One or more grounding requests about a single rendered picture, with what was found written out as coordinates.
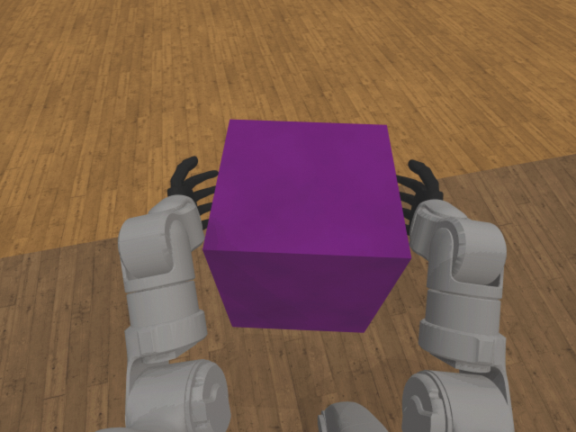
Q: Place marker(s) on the right robot forearm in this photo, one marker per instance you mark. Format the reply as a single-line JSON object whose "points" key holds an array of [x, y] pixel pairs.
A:
{"points": [[466, 261]]}

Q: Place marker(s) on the left robot forearm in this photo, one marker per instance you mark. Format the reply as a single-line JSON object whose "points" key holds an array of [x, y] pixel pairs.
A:
{"points": [[156, 262]]}

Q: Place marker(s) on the robot right thigh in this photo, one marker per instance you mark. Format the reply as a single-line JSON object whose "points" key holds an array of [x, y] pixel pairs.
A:
{"points": [[348, 416]]}

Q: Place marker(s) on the carton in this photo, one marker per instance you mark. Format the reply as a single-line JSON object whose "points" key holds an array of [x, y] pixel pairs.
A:
{"points": [[306, 229]]}

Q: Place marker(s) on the left robot upper arm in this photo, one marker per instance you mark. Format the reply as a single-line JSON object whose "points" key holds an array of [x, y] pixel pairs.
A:
{"points": [[189, 396]]}

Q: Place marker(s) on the right robot upper arm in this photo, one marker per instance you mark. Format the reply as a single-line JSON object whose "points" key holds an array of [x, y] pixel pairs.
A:
{"points": [[434, 401]]}

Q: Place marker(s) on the left robot hand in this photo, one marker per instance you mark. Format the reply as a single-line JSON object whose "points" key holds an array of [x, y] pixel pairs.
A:
{"points": [[184, 187]]}

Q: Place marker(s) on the right robot hand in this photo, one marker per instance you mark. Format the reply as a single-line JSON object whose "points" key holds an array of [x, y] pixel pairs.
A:
{"points": [[427, 191]]}

